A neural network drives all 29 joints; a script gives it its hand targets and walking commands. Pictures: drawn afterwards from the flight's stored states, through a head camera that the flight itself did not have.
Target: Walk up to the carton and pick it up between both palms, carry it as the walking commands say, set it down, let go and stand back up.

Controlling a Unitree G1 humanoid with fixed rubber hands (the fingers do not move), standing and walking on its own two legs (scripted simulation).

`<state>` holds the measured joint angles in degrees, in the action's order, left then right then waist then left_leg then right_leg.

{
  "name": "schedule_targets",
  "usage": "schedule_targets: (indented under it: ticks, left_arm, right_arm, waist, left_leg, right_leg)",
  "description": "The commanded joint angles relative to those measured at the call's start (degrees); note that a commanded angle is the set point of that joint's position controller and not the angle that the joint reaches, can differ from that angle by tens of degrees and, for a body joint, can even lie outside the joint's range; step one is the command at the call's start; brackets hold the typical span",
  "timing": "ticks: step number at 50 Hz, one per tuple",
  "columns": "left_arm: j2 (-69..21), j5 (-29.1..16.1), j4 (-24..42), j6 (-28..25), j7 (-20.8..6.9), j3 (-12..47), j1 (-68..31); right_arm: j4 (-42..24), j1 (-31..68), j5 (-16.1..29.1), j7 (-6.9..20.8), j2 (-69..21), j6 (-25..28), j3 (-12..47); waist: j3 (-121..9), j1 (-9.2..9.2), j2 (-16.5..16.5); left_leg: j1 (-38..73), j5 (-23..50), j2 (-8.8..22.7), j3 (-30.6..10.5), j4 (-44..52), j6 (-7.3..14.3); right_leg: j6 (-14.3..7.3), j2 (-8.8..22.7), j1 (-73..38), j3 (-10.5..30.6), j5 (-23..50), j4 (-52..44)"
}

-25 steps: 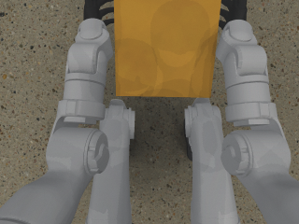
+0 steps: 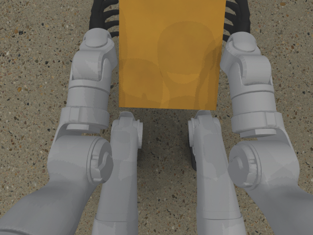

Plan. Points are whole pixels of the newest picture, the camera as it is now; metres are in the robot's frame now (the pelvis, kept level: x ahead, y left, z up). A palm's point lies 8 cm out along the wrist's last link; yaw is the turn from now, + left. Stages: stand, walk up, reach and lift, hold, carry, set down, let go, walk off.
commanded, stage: reach and lift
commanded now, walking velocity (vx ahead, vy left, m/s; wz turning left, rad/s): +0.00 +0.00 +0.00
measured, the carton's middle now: (166, 52) +0.50 -0.01 -0.13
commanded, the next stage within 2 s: none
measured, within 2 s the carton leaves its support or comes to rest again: neither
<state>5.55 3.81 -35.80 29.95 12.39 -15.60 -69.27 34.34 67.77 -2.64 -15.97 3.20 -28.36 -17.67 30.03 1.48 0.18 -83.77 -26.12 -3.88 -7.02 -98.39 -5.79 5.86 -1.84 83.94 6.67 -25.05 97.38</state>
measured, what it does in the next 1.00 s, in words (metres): rises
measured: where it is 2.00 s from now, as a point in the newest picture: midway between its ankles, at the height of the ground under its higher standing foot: (163, 157)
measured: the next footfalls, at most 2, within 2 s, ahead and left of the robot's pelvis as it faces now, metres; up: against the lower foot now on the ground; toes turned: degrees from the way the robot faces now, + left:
none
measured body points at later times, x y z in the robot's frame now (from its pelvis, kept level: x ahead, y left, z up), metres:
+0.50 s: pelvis +0.01 +0.00 +0.06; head +0.26 -0.01 +0.43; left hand +0.51 +0.12 +0.02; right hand +0.50 -0.16 +0.02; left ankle +0.17 +0.15 -0.49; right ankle +0.18 -0.16 -0.49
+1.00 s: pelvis +0.02 +0.00 +0.13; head +0.24 +0.00 +0.52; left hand +0.50 +0.13 +0.10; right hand +0.48 -0.15 +0.10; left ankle +0.17 +0.15 -0.49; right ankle +0.18 -0.16 -0.49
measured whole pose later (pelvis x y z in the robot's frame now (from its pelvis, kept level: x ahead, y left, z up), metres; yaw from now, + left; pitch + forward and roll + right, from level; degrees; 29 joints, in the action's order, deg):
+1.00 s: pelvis +0.02 +0.00 +0.13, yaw +0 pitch +1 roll -1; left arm 1.7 5.9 -35.4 28.7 11.5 -15.5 -57.3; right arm 30.5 54.8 -6.8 -16.0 -2.9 -28.1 -18.8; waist 29.7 1.9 -0.6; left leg -50.3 -20.8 -2.3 -7.2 -69.8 -4.1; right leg 4.6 -0.2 50.0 5.5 -19.8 68.4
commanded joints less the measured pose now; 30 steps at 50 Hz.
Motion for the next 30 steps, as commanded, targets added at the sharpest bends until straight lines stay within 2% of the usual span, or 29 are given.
schedule_targets:
  ticks: [1,2,3,4,5,6,7,8,9,10,11,13,14,15,16,17,18,19,20,21,22,23,24,25,26,27,28,29,30]
  left_arm:
    - [-73.10,-14.68,12.11,-4.08,-20.97,33.61,-50.96]
    - [-72.58,-14.73,13.92,-4.62,-20.87,33.74,-55.41]
    - [-72.83,-14.35,10.90,-4.32,-21.21,32.81,-50.79]
    - [-73.69,-15.41,14.00,-4.54,-20.96,33.42,-54.05]
    - [-72.49,-14.43,10.52,-4.51,-21.43,32.12,-48.96]
    - [-73.65,-16.16,15.82,-5.00,-21.29,35.65,-53.39]
    - [-72.41,-14.80,12.77,-4.63,-21.38,33.46,-50.43]
    - [-74.18,-15.53,12.89,-4.75,-21.18,34.49,-50.74]
    - [-73.93,-14.96,11.79,-4.59,-21.21,33.84,-49.51]
    - [-72.35,-14.99,13.00,-4.90,-21.56,33.27,-49.75]
    - [-73.91,-15.88,15.46,-4.92,-21.50,35.33,-52.70]
    - [-73.15,-14.98,12.83,-4.78,-21.73,33.35,-49.37]
    - [-73.77,-15.44,14.34,-4.74,-21.43,35.02,-49.60]
    - [-73.97,-14.41,12.44,-4.47,-21.02,34.07,-48.25]
    - [-73.12,-15.53,16.91,-4.74,-20.92,35.67,-51.47]
    - [-72.50,-14.69,14.67,-4.74,-21.09,34.77,-50.32]
    - [-72.22,-14.34,16.07,-4.72,-21.09,34.54,-50.46]
    - [-73.32,-15.58,17.96,-5.18,-21.17,35.90,-49.95]
    - [-72.78,-14.29,13.45,-5.02,-21.26,34.18,-46.49]
    - [-73.00,-14.25,14.53,-5.26,-21.58,33.23,-47.87]
    - [-71.57,-14.63,16.75,-5.15,-21.63,33.86,-50.39]
    - [-71.82,-12.96,10.94,-4.79,-21.85,32.38,-45.93]
    - [-71.17,-12.98,12.39,-5.26,-22.11,32.49,-47.55]
    - [-72.31,-13.60,15.20,-5.24,-22.18,34.02,-48.26]
    - [-72.34,-14.64,16.24,-5.58,-22.27,34.85,-50.00]
    - [-73.54,-14.23,14.26,-5.45,-22.25,34.10,-47.91]
    - [-72.79,-14.28,16.29,-5.65,-22.49,34.59,-49.87]
    - [-72.59,-12.93,12.13,-5.37,-22.85,32.56,-45.86]
    - [-73.80,-13.45,12.81,-5.46,-22.73,33.75,-45.89]
  right_arm:
    - [-11.69,53.35,13.55,25.50,-65.52,2.96,37.71]
    - [-8.21,51.67,12.71,25.72,-65.98,2.83,36.29]
    - [-9.13,50.78,11.47,25.63,-65.45,2.72,36.56]
    - [-10.41,51.87,13.11,25.56,-66.60,2.62,38.06]
    - [-9.36,49.96,12.04,25.45,-66.33,2.72,37.94]
    - [-12.02,51.09,12.92,25.68,-66.09,2.96,38.59]
    - [-11.85,51.20,12.59,25.59,-66.46,2.92,39.15]
    - [-10.61,48.87,12.49,25.89,-66.12,2.86,38.48]
    - [-8.74,47.44,11.22,25.87,-66.21,2.49,37.85]
    - [-9.16,47.80,11.41,25.77,-67.56,2.39,38.68]
    - [-9.56,47.09,11.79,26.04,-67.48,2.50,38.68]
    - [-11.79,50.01,12.26,25.97,-68.27,2.41,40.15]
    - [-13.45,50.79,13.38,26.06,-67.84,2.69,40.89]
    - [-13.88,51.43,13.35,26.35,-66.74,3.12,40.14]
    - [-11.80,48.03,13.37,26.29,-67.84,2.48,40.17]
    - [-10.37,48.07,12.72,26.37,-67.28,2.61,39.44]
    - [-8.12,45.78,11.49,26.63,-67.82,1.90,38.65]
    - [-11.68,46.38,13.33,26.59,-69.05,2.35,41.40]
    - [-11.34,46.57,12.17,26.30,-68.28,2.52,40.49]
    - [-12.65,47.82,12.71,26.16,-69.35,2.28,41.76]
    - [-12.38,48.70,13.24,26.21,-69.51,2.27,40.63]
    - [-7.73,45.50,11.18,26.34,-68.52,2.21,38.48]
    - [-9.03,45.85,11.75,26.49,-69.93,2.26,39.12]
    - [-11.39,45.60,11.60,26.47,-70.29,2.40,40.54]
    - [-9.00,43.18,12.11,26.53,-71.40,2.35,40.08]
    - [-9.93,43.88,11.94,26.47,-70.01,2.61,39.28]
    - [-9.74,43.05,11.25,26.30,-70.92,2.61,39.51]
    - [-9.01,43.03,11.16,26.30,-70.80,2.57,39.07]
    - [-11.37,44.21,11.97,26.27,-70.90,2.99,39.91]
  waist:
    - [-143.22,1.07,-2.26]
    - [-141.73,1.78,-2.98]
    - [-141.37,2.45,-0.55]
    - [-144.70,1.61,-1.28]
    - [-140.95,1.75,-0.30]
    - [-145.20,2.44,-2.44]
    - [-144.58,0.81,-0.96]
    - [-143.07,2.95,-2.37]
    - [-141.18,2.94,-0.61]
    - [-140.46,1.79,-0.47]
    - [-142.08,2.92,-1.89]
    - [-140.28,0.95,0.73]
    - [-144.10,0.42,-1.53]
    - [-141.76,-0.03,-2.14]
    - [-143.08,0.59,-2.08]
    - [-138.85,0.27,-2.35]
    - [-139.10,0.97,-1.29]
    - [-142.66,0.26,-0.84]
    - [-139.06,0.06,0.20]
    - [-140.23,-0.78,1.29]
    - [-142.33,-1.00,-0.14]
    - [-135.01,-0.87,-0.29]
    - [-135.55,-1.48,-0.03]
    - [-139.89,-0.56,0.75]
    - [-138.09,0.04,-0.64]
    - [-136.98,0.21,-2.62]
    - [-137.34,0.40,-1.31]
    - [-133.75,-1.41,-0.75]
    - [-135.57,-0.94,-1.42]
  left_leg:
    - [37.11,0.35,-7.04,11.26,18.11,2.80]
    - [36.49,-1.81,-6.92,11.30,18.53,2.56]
    - [35.81,-1.40,-7.21,11.43,18.05,2.41]
    - [38.43,-0.78,-6.75,10.62,19.83,2.76]
    - [35.52,-0.61,-7.02,11.62,18.45,2.71]
    - [39.49,0.40,-6.70,10.86,20.03,2.55]
    - [39.26,1.60,-7.01,10.81,20.04,2.98]
    - [40.55,-0.24,-6.76,10.75,20.32,2.26]
    - [39.82,-0.34,-6.57,10.41,21.44,2.25]
    - [38.34,-0.64,-6.68,10.92,21.17,2.54]
    - [41.35,-1.15,-6.19,9.60,22.81,2.23]
    - [40.31,-0.29,-6.65,9.91,22.97,3.21]
    - [44.53,0.67,-6.51,9.64,24.09,2.74]
    - [43.66,0.21,-6.61,10.07,24.03,2.70]
    - [46.91,-0.05,-6.45,9.20,24.63,2.49]
    - [44.06,0.08,-6.50,9.68,24.99,2.55]
    - [44.52,0.12,-6.41,9.76,25.43,2.24]
    - [47.33,1.82,-6.40,9.07,26.20,2.86]
    - [43.74,1.15,-6.73,9.81,26.01,2.73]
    - [45.24,1.39,-6.59,9.52,26.92,3.50]
    - [46.10,1.60,-6.81,9.71,27.60,3.22]
    - [43.90,-0.61,-6.53,9.56,28.30,3.28]
    - [42.33,-1.26,-6.34,10.35,28.26,3.08]
    - [45.31,0.17,-6.77,9.86,29.03,3.20]
    - [45.98,0.46,-6.39,9.57,29.58,3.12]
    - [45.12,0.30,-6.16,9.59,30.32,2.82]
    - [44.86,0.41,-6.21,9.26,30.17,2.75]
    - [44.98,0.70,-6.01,9.47,31.36,3.14]
    - [47.65,1.53,-6.18,9.27,31.83,3.16]
  right_leg:
    - [-4.45,-7.09,-36.88,-11.81,0.20,-16.79]
    - [-4.57,-6.87,-36.13,-11.45,-1.68,-17.53]
    - [-4.57,-7.21,-36.70,-11.82,-1.60,-17.88]
    - [-4.51,-7.00,-39.04,-11.62,-0.78,-18.25]
    - [-4.37,-6.64,-38.64,-11.30,-1.06,-19.01]
    - [-4.71,-7.26,-39.10,-12.00,1.45,-18.33]
    - [-4.37,-7.22,-40.07,-11.54,1.78,-18.82]
    - [-4.71,-7.20,-38.61,-11.97,0.17,-19.57]
    - [-4.65,-7.00,-39.24,-11.89,-0.31,-20.32]
    - [-4.56,-6.98,-41.21,-10.92,-0.35,-20.87]
    - [-4.92,-6.83,-40.84,-11.01,-0.05,-21.22]
    - [-4.40,-6.87,-41.77,-10.46,-0.99,-22.39]
    - [-4.57,-6.99,-43.92,-10.75,1.39,-22.45]
    - [-4.66,-6.97,-42.77,-10.77,0.48,-22.73]
    - [-4.97,-7.00,-43.10,-10.46,0.50,-23.26]
    - [-4.91,-6.83,-41.70,-10.76,0.33,-23.34]
    - [-4.81,-7.00,-43.49,-10.42,0.00,-24.61]
    - [-4.85,-6.95,-46.59,-9.96,1.51,-25.25]
    - [-4.48,-6.86,-46.13,-10.43,1.46,-25.09]
    - [-4.02,-6.81,-48.08,-9.76,0.52,-25.98]
    - [-4.12,-6.62,-50.10,-9.16,1.25,-26.51]
    - [-4.46,-6.70,-46.18,-9.81,-0.79,-27.02]
    - [-4.48,-6.24,-49.20,-8.49,-1.48,-28.35]
    - [-4.29,-6.86,-51.92,-9.35,0.69,-28.14]
    - [-4.26,-6.37,-51.19,-9.01,0.91,-28.73]
    - [-4.79,-6.22,-51.99,-8.38,1.09,-29.03]
    - [-4.72,-6.16,-52.76,-8.09,1.25,-29.53]
    - [-4.45,-5.89,-51.55,-8.05,0.06,-30.37]
    - [-4.45,-5.99,-53.86,-7.86,1.46,-30.96]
